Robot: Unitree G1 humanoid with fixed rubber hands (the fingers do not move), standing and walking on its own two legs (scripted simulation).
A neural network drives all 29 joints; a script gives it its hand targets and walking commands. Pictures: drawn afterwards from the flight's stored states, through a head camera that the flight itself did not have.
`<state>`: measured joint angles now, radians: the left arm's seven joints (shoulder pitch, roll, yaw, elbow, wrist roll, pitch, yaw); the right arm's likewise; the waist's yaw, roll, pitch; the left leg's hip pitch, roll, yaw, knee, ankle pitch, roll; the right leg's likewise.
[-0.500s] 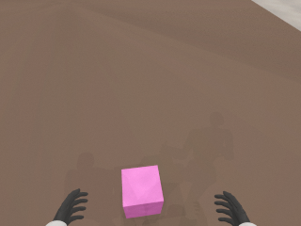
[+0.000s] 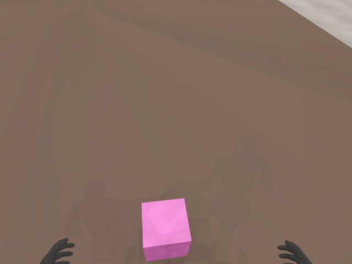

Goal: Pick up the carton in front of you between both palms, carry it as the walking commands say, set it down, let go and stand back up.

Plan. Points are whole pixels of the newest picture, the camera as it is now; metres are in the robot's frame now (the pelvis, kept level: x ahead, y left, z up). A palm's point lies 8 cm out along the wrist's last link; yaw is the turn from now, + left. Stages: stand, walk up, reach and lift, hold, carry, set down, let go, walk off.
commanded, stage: stand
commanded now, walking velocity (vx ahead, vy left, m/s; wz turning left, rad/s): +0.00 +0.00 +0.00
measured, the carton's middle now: (164, 230) +0.42 +0.02 -0.65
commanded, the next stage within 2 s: none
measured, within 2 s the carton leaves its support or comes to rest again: neither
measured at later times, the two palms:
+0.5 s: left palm out of the picture +0.13 +0.30 -0.09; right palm out of the picture +0.12 -0.29 -0.08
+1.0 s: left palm out of the picture +0.08 +0.31 -0.10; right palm out of the picture +0.09 -0.30 -0.08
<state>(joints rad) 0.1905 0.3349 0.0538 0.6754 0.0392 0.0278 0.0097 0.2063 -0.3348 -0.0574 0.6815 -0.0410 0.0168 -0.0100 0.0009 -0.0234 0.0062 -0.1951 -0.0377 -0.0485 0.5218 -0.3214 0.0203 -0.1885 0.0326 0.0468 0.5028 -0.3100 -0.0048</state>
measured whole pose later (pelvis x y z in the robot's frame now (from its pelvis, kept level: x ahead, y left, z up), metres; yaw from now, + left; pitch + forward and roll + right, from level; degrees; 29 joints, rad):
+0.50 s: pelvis +0.01 +0.01 +0.01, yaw +0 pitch -1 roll +0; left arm 0.15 0.36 0.02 0.85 0.03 0.00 0.02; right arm 0.16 -0.35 -0.03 0.84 -0.03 0.00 -0.02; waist 0.00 -0.02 0.01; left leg -0.13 -0.05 -0.04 0.44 -0.29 0.03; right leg -0.13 0.02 0.06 0.43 -0.28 0.00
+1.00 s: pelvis -0.01 +0.01 +0.01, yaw +0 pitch -2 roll +0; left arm 0.15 0.38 0.01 0.97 0.02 -0.01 0.02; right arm 0.15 -0.37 -0.02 0.96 -0.02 -0.01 -0.02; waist 0.00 -0.01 0.02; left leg -0.10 -0.04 -0.05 0.37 -0.22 0.03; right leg -0.10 0.02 0.05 0.36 -0.21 0.00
